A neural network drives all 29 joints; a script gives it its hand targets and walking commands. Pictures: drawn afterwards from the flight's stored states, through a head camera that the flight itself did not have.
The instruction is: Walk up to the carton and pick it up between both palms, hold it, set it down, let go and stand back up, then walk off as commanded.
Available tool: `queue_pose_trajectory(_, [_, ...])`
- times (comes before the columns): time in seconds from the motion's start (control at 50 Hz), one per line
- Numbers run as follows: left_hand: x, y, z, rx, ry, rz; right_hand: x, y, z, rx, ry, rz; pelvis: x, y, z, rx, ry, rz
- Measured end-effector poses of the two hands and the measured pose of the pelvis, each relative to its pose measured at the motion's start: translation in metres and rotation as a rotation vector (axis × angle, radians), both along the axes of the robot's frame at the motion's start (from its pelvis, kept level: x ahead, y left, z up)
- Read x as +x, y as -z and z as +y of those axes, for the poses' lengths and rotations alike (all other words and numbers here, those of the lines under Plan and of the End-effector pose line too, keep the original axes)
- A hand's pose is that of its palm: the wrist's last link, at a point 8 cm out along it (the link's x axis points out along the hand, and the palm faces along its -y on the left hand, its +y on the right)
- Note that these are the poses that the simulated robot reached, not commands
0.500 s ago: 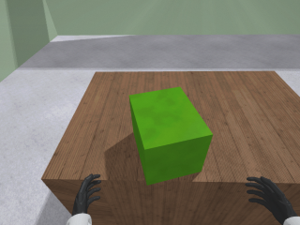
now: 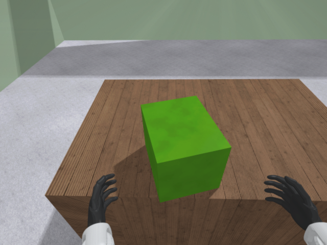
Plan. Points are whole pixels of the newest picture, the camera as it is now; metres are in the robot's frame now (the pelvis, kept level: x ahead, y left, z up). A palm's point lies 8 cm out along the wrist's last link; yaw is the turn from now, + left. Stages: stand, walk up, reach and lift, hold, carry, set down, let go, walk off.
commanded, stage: reach and lift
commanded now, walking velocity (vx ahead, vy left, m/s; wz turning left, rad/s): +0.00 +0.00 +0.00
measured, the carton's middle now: (179, 145) +0.42 -0.01 +0.03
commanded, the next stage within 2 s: none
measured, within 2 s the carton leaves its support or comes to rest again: neither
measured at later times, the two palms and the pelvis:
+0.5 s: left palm (100, 182) +0.25 +0.17 +0.10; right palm (287, 170) +0.29 -0.26 +0.08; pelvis +0.01 +0.00 +0.00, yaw +0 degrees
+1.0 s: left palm (98, 155) +0.29 +0.17 +0.15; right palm (270, 131) +0.36 -0.22 +0.14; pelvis +0.00 +0.00 +0.00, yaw -1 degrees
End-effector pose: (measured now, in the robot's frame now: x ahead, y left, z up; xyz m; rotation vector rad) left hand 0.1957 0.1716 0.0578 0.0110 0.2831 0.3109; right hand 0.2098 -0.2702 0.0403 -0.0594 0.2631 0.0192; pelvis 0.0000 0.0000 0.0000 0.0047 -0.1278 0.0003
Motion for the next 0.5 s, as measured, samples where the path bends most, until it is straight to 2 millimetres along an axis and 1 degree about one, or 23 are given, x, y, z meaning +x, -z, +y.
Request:
queue_pose_trajectory(0.08, [0.005, -0.002, 0.0, 0.004, -0.006, 0.01, 0.014, -0.007, 0.003, 0.005, -0.003, -0.017, 0.0, 0.0, 0.0, 0.001, 0.001, 0.002])
queue_pose_trajectory(0.2, [0.025, -0.019, -0.003, 0.008, 0.005, -0.022, 0.042, -0.023, 0.009, 0.019, -0.006, -0.048, 0.002, 0.0, -0.001, 0.002, 0.003, 0.007])
queue_pose_trajectory(0.26, [0.034, -0.024, -0.005, 0.01, 0.015, -0.017, 0.054, -0.029, 0.011, 0.03, 0.002, -0.052, 0.004, -0.001, 0.0, 0.001, 0.004, 0.01])
queue_pose_trajectory(0.38, [0.042, -0.029, -0.005, 0.011, 0.021, 0.017, 0.068, -0.034, 0.012, 0.056, 0.032, -0.043, 0.008, -0.001, 0.0, 0.001, 0.007, 0.018])
queue_pose_trajectory(0.5, [0.051, -0.046, -0.001, 0.015, 0.008, -0.017, 0.081, -0.044, 0.015, 0.074, 0.042, -0.06, 0.008, -0.001, 0.0, 0.0, 0.008, 0.019])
